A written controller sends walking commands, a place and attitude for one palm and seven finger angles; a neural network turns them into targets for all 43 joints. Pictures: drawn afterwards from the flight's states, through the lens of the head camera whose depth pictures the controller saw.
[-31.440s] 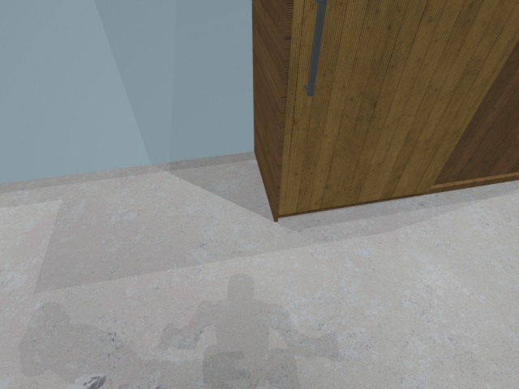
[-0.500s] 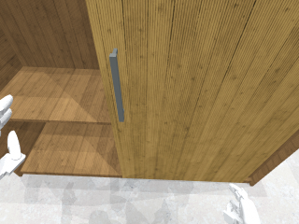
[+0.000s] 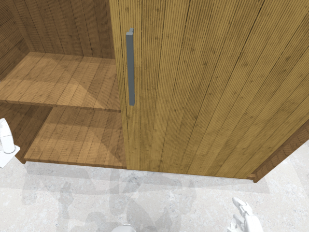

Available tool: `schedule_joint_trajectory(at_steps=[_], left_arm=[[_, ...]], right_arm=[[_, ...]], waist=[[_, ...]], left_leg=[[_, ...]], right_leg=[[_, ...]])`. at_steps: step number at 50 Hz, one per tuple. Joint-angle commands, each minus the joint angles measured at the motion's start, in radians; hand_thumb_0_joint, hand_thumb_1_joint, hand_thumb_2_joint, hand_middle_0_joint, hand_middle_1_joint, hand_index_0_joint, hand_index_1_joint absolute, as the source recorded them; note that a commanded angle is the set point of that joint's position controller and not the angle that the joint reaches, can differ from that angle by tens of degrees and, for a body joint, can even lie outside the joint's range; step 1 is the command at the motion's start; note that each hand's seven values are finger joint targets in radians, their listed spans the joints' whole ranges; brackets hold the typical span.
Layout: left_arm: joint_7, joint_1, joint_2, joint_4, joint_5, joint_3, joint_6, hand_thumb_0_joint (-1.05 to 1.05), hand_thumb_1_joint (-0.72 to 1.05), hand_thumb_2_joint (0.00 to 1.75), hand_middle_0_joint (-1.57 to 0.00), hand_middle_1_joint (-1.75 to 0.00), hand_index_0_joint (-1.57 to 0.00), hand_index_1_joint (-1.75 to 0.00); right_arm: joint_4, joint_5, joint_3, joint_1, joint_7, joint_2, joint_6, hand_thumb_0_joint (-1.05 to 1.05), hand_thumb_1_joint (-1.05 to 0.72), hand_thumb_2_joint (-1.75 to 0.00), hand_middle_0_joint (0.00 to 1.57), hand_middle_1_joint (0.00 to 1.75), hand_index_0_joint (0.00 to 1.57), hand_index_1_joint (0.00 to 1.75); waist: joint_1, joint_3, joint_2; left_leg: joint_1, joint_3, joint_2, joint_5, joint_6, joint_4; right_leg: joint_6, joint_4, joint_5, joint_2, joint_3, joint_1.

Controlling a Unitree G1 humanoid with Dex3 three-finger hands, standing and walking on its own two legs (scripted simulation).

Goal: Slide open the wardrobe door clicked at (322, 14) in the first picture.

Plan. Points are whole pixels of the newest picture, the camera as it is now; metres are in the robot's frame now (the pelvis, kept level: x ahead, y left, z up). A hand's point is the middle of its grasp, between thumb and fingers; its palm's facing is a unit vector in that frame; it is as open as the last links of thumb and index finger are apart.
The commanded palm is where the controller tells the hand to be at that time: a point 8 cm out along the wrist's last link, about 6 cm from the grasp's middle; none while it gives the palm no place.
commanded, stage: step back with the hand held close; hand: left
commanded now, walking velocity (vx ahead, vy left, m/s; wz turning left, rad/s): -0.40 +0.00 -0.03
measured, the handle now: (131, 71) +0.58 +0.11 +0.10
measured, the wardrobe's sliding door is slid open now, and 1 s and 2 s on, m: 0.70 0.70 0.70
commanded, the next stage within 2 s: stop stepping back and stand still in 0.22 s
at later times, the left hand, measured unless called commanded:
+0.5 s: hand out of the picture +0.12 +0.27 +0.19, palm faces +0.39 -0.82 -0.42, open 7.4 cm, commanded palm +0.06 +0.30 +0.20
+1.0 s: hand out of the picture +0.11 +0.26 +0.19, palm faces +0.30 -0.82 -0.48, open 7.4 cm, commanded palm +0.04 +0.31 +0.20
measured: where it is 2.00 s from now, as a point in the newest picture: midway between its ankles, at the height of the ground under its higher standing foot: outside the picture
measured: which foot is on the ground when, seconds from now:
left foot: down 0.00-0.14, up 0.16-0.24, down 0.26-0.58, up 0.60-0.72, down 0.74-1.00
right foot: up 0.00-0.02, down 0.04-0.30, up 0.32-0.54, down 0.56-0.76, up 0.78-1.00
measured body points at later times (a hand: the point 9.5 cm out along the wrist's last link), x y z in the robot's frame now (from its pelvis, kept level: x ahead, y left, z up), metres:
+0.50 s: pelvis -0.09 +0.01 +0.03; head -0.08 +0.05 +0.47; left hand +0.09 +0.31 +0.21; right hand +0.08 -0.22 -0.03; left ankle +0.01 +0.09 -0.72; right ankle -0.16 -0.12 -0.69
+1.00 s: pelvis -0.12 +0.02 +0.02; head -0.13 +0.05 +0.47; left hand +0.08 +0.30 +0.22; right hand -0.02 -0.22 -0.06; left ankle -0.09 +0.10 -0.72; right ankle -0.13 -0.09 -0.71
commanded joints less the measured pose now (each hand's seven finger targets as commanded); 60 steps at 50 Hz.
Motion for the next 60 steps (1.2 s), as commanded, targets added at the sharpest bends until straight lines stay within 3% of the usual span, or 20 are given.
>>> schedule_joint_trajectory(at_steps=[1, 3, 6, 8, 12, 15, 17, 20, 25, 27, 29, 31, 36, 38, 40, 43, 48, 54, 57, 60], left_arm=[[0.006, 0.006, 0.148, -0.16, 0.003, 0.144, -0.069, 0.0, 0.9, 0.9, -0.2, -0.3, -0.2, -0.3], [-0.004, -0.005, 0.166, -0.177, -0.004, 0.146, -0.078, 0.0, 0.9, 0.9, -0.2, -0.3, -0.2, -0.3], [0.001, -0.04, 0.173, -0.222, -0.032, 0.093, -0.086, 0.0, 0.9, 0.9, -0.2, -0.3, -0.2, -0.3], [0.017, -0.039, 0.212, -0.237, -0.028, 0.115, -0.069, 0.0, 0.9, 0.9, -0.2, -0.3, -0.2, -0.3], [0.012, -0.062, 0.2, -0.202, -0.023, 0.106, -0.047, 0.0, 0.9, 0.9, -0.2, -0.3, -0.2, -0.3], [-0.006, -0.009, 0.204, -0.204, -0.033, 0.132, -0.053, 0.0, 0.9, 0.9, -0.2, -0.3, -0.2, -0.3], [-0.011, -0.017, 0.172, -0.238, -0.039, 0.129, -0.052, 0.0, 0.9, 0.9, -0.2, -0.3, -0.2, -0.3], [0.003, 0.064, 0.121, -0.238, -0.044, 0.077, -0.024, 0.0, 0.9, 0.9, -0.2, -0.3, -0.2, -0.3], [0.018, 0.01, 0.148, -0.248, -0.039, 0.053, 0.037, 0.0, 0.9, 0.9, -0.2, -0.3, -0.2, -0.3], [0.014, -0.003, 0.197, -0.238, -0.043, 0.083, 0.04, 0.0, 0.9, 0.9, -0.2, -0.3, -0.2, -0.3], [0.021, -0.06, 0.231, -0.228, -0.061, 0.123, 0.035, 0.0, 0.9, 0.9, -0.2, -0.3, -0.2, -0.3], [0.014, -0.041, 0.139, -0.111, -0.059, 0.054, 0.07, 0.0, 0.9, 0.9, -0.2, -0.3, -0.2, -0.3], [0.025, -0.15, 0.152, -0.096, -0.028, 0.032, 0.048, 0.0, 0.9, 0.9, -0.2, -0.3, -0.2, -0.3], [0.024, -0.15, 0.181, -0.197, -0.031, 0.055, 0.032, 0.0, 0.9, 0.9, -0.2, -0.3, -0.2, -0.3], [0.022, -0.126, 0.207, -0.282, -0.032, 0.076, 0.014, 0.0, 0.9, 0.9, -0.2, -0.3, -0.2, -0.3], [0.022, 0.023, 0.198, -0.241, -0.038, 0.102, 0.025, 0.0, 0.9, 0.9, -0.2, -0.3, -0.2, -0.3], [0.023, 0.108, 0.184, -0.126, -0.029, 0.127, 0.03, 0.0, 0.9, 0.9, -0.2, -0.3, -0.2, -0.3], [0.01, 0.01, 0.153, -0.063, -0.035, 0.08, 0.032, 0.0, 0.9, 0.9, -0.2, -0.3, -0.2, -0.3], [0.017, -0.055, 0.146, -0.11, -0.029, 0.051, 0.03, 0.0, 0.9, 0.9, -0.2, -0.3, -0.2, -0.3], [0.022, -0.067, 0.156, -0.165, -0.02, 0.056, 0.018, 0.0, 0.9, 0.9, -0.2, -0.3, -0.2, -0.3]], right_arm=[[-0.157, 0.005, -0.073, -0.117, -0.006, -0.166, -0.067, 0.0, -0.9, -0.9, 0.2, 0.3, 0.2, 0.3], [-0.149, -0.005, -0.072, -0.12, 0.0, -0.156, -0.07, 0.0, -0.9, -0.9, 0.2, 0.3, 0.2, 0.3], [-0.114, 0.01, -0.071, -0.103, 0.008, -0.113, -0.071, 0.0, -0.9, -0.9, 0.2, 0.3, 0.2, 0.3], [-0.105, 0.001, -0.071, -0.101, 0.006, -0.108, -0.058, 0.0, -0.9, -0.9, 0.2, 0.3, 0.2, 0.3], [-0.109, -0.003, -0.058, -0.109, -0.004, -0.115, -0.026, 0.0, -0.9, -0.9, 0.2, 0.3, 0.2, 0.3], [-0.144, -0.002, -0.072, -0.116, -0.013, -0.137, -0.029, 0.0, -0.9, -0.9, 0.2, 0.3, 0.2, 0.3], [-0.135, -0.013, -0.085, -0.101, 0.0, -0.129, -0.055, 0.0, -0.9, -0.9, 0.2, 0.3, 0.2, 0.3], [-0.138, 0.014, -0.073, -0.093, 0.017, -0.13, -0.073, 0.0, -0.9, -0.9, 0.2, 0.3, 0.2, 0.3], [-0.134, -0.001, -0.041, -0.105, -0.003, -0.128, -0.06, 0.0, -0.9, -0.9, 0.2, 0.3, 0.2, 0.3], [-0.119, -0.011, -0.043, -0.099, -0.005, -0.119, -0.04, 0.0, -0.9, -0.9, 0.2, 0.3, 0.2, 0.3], [-0.097, -0.029, -0.028, -0.113, -0.004, -0.113, -0.029, 0.0, -0.9, -0.9, 0.2, 0.3, 0.2, 0.3], [-0.092, 0.009, -0.055, -0.108, -0.012, -0.129, -0.029, 0.0, -0.9, -0.9, 0.2, 0.3, 0.2, 0.3], [-0.07, 0.016, -0.033, -0.107, -0.023, -0.131, -0.042, 0.0, -0.9, -0.9, 0.2, 0.3, 0.2, 0.3], [-0.108, 0.023, -0.043, -0.116, -0.028, -0.166, -0.061, 0.0, -0.9, -0.9, 0.2, 0.3, 0.2, 0.3], [-0.084, -0.011, -0.031, -0.09, -0.015, -0.126, -0.084, 0.0, -0.9, -0.9, 0.2, 0.3, 0.2, 0.3], [-0.07, -0.005, -0.033, -0.079, 0.011, -0.122, -0.1, 0.0, -0.9, -0.9, 0.2, 0.3, 0.2, 0.3], [-0.092, -0.007, -0.03, -0.09, 0.001, -0.133, -0.069, 0.0, -0.9, -0.9, 0.2, 0.3, 0.2, 0.3], [-0.079, -0.001, -0.039, -0.073, 0.002, -0.12, -0.044, 0.0, -0.9, -0.9, 0.2, 0.3, 0.2, 0.3], [-0.078, 0.007, -0.032, -0.088, 0.002, -0.121, -0.049, 0.0, -0.9, -0.9, 0.2, 0.3, 0.2, 0.3], [-0.087, 0.002, -0.026, -0.118, -0.009, -0.13, -0.056, 0.0, -0.9, -0.9, 0.2, 0.3, 0.2, 0.3]], waist=[[0.036, -0.088, 0.168], [0.032, -0.065, 0.133], [0.021, -0.218, -0.109], [0.021, -0.237, -0.143], [0.008, -0.12, -0.035], [0.029, -0.259, 0.241], [0.033, -0.233, 0.242], [0.034, -0.214, 0.153], [0.025, -0.155, 0.245], [0.02, -0.176, 0.061], [0.025, -0.189, -0.059], [0.023, -0.086, -0.225], [0.003, -0.01, 0.026], [0.012, -0.078, 0.229], [0.0, -0.123, 0.299], [0.025, -0.13, 0.12], [0.017, -0.086, 0.195], [0.008, -0.092, -0.13], [0.006, -0.098, -0.107], [0.022, -0.13, 0.137]], left_leg=[[-0.352, -0.274, 0.256, -0.612, 0.087, -0.395], [-0.24, -0.216, 0.19, -0.501, 0.047, -0.318], [0.218, -0.018, 0.023, -0.135, -0.066, 0.034], [0.26, -0.007, -0.01, -0.129, -0.073, 0.186], [0.181, -0.057, 0.026, 0.036, -0.05, -0.12], [0.132, -0.257, 0.253, 0.322, 0.027, -0.343], [0.045, -0.326, 0.335, -0.064, 0.103, -0.432], [0.19, -0.234, 0.259, -0.293, 0.072, -0.419], [0.142, -0.112, 0.112, -0.474, -0.102, -0.486], [0.253, 0.032, 0.011, -0.257, -0.099, -0.153], [0.273, 0.013, 0.027, -0.116, -0.078, 0.125], [0.128, -0.034, 0.001, -0.15, -0.072, 0.256], [0.209, 0.005, 0.029, -0.18, -0.019, -0.127], [0.318, -0.227, 0.169, -0.005, 0.042, -0.246], [0.417, -0.486, 0.29, 0.082, 0.049, -0.384], [0.276, -0.316, 0.262, 0.054, 0.081, -0.368], [-0.01, -0.122, 0.174, -0.394, 0.001, -0.412], [0.124, -0.024, 0.039, -0.212, -0.04, -0.034], [0.183, -0.027, 0.037, -0.099, -0.04, -0.073], [0.239, -0.121, 0.115, 0.157, -0.028, -0.23]], right_leg=[[-0.012, 0.086, -0.075, 0.044, 0.017, 0.385], [-0.041, -0.075, -0.049, 0.012, 0.07, 0.282], [-0.113, -0.312, 0.098, -0.192, 0.269, -0.025], [-0.158, -0.341, 0.254, -0.288, 0.325, -0.081], [-0.069, -0.22, 0.346, -0.153, 0.168, 0.0], [0.005, 0.104, 0.001, 0.043, 0.009, 0.178], [-0.006, 0.401, -0.249, 0.054, 0.062, 0.14], [-0.008, 0.195, -0.253, 0.021, 0.0, 0.059], [-0.058, -0.316, -0.233, 0.071, -0.112, 0.308], [-0.13, -0.449, -0.205, -0.09, 0.042, 0.171], [-0.204, -0.482, -0.2, -0.283, 0.191, 0.016], [-0.213, -0.486, -0.397, -0.279, 0.269, -0.013], [-0.125, -0.253, -0.159, -0.179, 0.122, 0.05], [-0.043, -0.002, -0.03, -0.034, -0.011, 0.018], [-0.025, 0.259, -0.309, 0.003, -0.017, -0.121], [-0.019, 0.163, -0.209, -0.034, -0.014, 0.01], [-0.027, -0.169, -0.099, -0.009, -0.119, 0.344], [-0.138, -0.392, -0.236, -0.223, 0.25, 0.124], [-0.128, -0.341, -0.061, -0.219, 0.176, 0.135], [-0.045, -0.174, 0.14, -0.084, 0.021, 0.19]])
